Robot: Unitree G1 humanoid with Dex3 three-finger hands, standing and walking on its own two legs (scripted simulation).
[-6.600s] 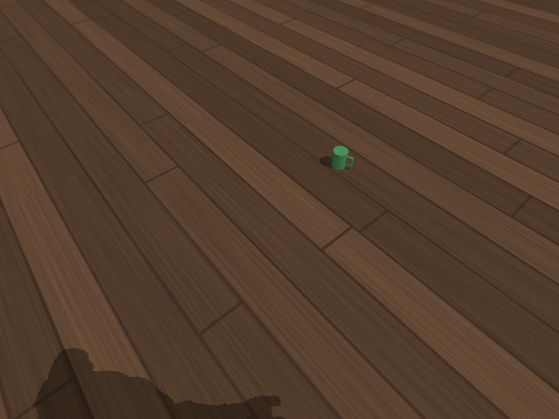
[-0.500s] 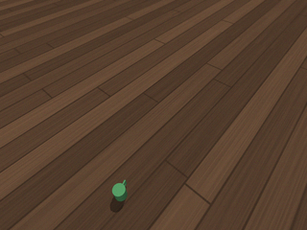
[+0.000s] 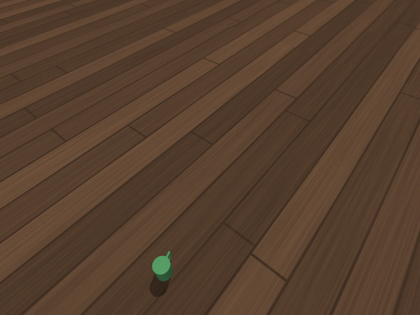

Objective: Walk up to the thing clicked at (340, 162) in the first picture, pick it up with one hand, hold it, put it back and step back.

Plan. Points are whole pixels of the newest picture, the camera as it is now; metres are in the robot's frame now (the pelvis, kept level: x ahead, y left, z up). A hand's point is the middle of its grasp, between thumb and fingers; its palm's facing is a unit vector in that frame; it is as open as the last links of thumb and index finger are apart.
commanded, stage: walk up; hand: left
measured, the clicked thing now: (164, 264) +0.46 +0.22 -0.73
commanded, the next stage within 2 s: stand in 0.42 s
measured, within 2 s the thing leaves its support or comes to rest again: neither
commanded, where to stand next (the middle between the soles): +0.09 +0.00 m, yaw +1 degrees
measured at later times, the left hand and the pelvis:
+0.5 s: hand out of the picture +0.09 +0.25 -0.15, palm faces -0.02 -0.94 -0.35, open 7.4 cm; pelvis +0.00 +0.00 +0.00, yaw +0 degrees
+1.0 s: hand out of the picture +0.08 +0.25 -0.15, palm faces -0.02 -0.94 -0.35, open 7.4 cm; pelvis +0.00 -0.01 +0.00, yaw +1 degrees
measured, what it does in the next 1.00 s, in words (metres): stands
